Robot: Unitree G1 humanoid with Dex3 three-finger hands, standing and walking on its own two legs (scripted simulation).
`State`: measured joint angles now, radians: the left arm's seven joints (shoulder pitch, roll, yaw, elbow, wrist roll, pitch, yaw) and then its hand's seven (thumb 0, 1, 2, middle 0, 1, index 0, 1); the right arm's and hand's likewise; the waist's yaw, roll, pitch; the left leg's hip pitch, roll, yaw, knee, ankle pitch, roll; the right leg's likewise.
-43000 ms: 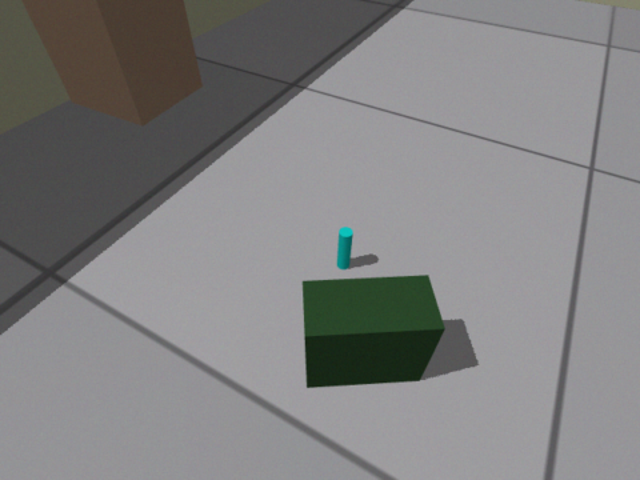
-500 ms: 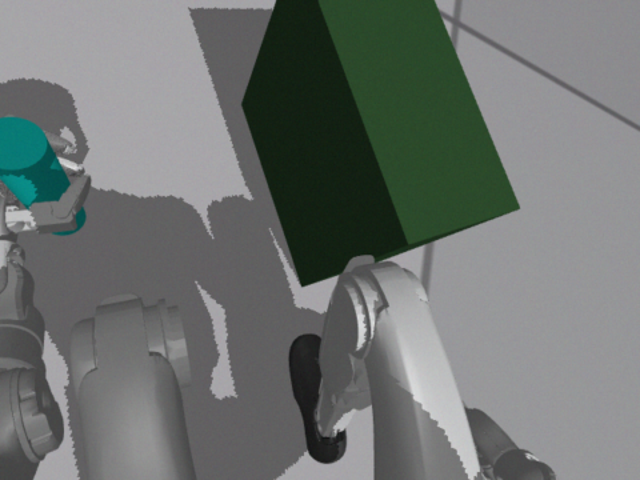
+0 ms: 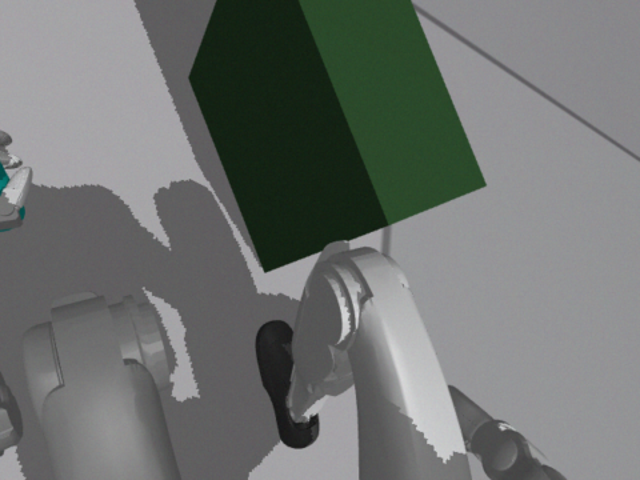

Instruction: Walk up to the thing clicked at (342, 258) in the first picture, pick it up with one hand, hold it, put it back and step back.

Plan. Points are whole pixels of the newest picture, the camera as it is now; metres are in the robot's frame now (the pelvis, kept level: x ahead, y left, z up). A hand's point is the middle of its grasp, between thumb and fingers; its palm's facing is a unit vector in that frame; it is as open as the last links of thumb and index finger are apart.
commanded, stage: lower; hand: left
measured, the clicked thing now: out of the picture +0.46 +0.26 -0.15
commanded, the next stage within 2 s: loosen in 0.74 s
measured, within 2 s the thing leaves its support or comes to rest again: rests again in 1.08 s
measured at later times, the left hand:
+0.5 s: hand out of the picture +0.46 +0.24 -0.16, palm faces +0.21 -0.98 +0.00, open 6.7 cm
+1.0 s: hand (3, 195) +0.45 +0.24 -0.17, palm faces +0.22 -0.98 +0.02, open 6.7 cm
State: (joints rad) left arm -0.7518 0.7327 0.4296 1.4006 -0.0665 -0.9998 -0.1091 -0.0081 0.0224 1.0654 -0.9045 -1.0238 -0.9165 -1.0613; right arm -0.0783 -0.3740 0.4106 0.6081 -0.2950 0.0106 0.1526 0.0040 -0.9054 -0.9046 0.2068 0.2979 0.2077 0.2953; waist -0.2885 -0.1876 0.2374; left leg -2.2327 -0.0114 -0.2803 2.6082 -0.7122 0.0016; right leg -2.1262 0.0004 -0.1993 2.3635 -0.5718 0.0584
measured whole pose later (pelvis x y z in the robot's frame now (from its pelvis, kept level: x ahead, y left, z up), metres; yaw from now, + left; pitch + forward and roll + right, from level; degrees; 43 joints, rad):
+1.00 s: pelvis -0.01 +0.01 +0.00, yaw -3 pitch +14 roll -19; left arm -0.72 0.81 0.41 1.45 -0.06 -1.10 -0.02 -0.01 0.04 1.02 -0.91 -1.00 -0.92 -1.04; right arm -0.15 -0.38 0.51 0.57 -0.34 0.01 0.16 0.00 -0.90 -0.90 0.21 0.30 0.21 0.30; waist -0.30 -0.26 0.31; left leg -2.21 0.00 -0.34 2.64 -0.72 0.02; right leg -2.08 0.03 -0.25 2.34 -0.55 0.08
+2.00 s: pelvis +0.00 +0.01 +0.04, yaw +2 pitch +24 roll -14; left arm -0.63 0.76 0.42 1.06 0.08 -0.59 -0.16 -0.01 -0.51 0.12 -0.13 -0.10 -0.11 -0.11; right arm 0.03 -0.31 0.22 0.59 -0.12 0.10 0.11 0.00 -0.93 -0.92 0.21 0.30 0.21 0.30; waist -0.17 -0.10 0.03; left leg -2.22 0.01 -0.19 2.47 -0.70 0.04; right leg -2.12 -0.01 -0.14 2.26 -0.58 0.04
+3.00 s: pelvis +0.10 +0.00 +0.40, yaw +11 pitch +14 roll -2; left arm 0.33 0.25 0.02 0.15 -0.01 0.22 0.17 -0.01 -0.55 0.05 -0.06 -0.06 -0.06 -0.06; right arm 0.27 -0.21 0.03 0.50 0.05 -0.02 -0.15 0.01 -0.89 -0.90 0.21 0.30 0.21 0.30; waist -0.05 0.03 -0.16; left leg -0.81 0.04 -0.03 1.11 -0.54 -0.01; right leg -0.80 -0.01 -0.05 1.05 -0.48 0.01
